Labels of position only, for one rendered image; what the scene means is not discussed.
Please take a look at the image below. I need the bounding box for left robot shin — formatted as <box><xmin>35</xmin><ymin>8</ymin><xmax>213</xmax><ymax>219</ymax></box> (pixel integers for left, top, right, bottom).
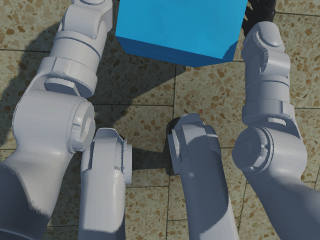
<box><xmin>80</xmin><ymin>127</ymin><xmax>123</xmax><ymax>181</ymax></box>

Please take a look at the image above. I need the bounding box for robot right foot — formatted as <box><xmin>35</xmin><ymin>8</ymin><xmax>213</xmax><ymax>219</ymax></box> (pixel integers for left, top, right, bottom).
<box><xmin>169</xmin><ymin>117</ymin><xmax>181</xmax><ymax>135</ymax></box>

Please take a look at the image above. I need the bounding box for robot right forearm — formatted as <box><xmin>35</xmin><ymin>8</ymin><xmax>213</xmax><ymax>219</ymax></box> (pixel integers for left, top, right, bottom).
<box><xmin>241</xmin><ymin>21</ymin><xmax>304</xmax><ymax>143</ymax></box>

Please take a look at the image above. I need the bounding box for robot right upper arm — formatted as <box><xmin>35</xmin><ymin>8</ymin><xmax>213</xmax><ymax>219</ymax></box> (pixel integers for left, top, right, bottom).
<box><xmin>231</xmin><ymin>126</ymin><xmax>320</xmax><ymax>240</ymax></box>

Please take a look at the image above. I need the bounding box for robot left forearm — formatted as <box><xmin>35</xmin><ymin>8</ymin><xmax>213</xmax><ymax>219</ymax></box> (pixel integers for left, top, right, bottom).
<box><xmin>12</xmin><ymin>0</ymin><xmax>113</xmax><ymax>138</ymax></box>

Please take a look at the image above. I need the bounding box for robot right hand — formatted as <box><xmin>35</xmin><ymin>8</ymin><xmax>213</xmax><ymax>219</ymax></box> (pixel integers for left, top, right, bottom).
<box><xmin>241</xmin><ymin>0</ymin><xmax>277</xmax><ymax>37</ymax></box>

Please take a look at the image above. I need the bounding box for robot left upper arm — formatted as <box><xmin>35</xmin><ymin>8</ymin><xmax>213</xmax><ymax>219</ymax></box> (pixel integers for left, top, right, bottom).
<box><xmin>0</xmin><ymin>89</ymin><xmax>96</xmax><ymax>240</ymax></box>

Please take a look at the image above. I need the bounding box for carton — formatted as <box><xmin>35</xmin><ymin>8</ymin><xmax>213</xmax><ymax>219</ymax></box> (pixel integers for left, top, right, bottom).
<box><xmin>115</xmin><ymin>0</ymin><xmax>248</xmax><ymax>68</ymax></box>

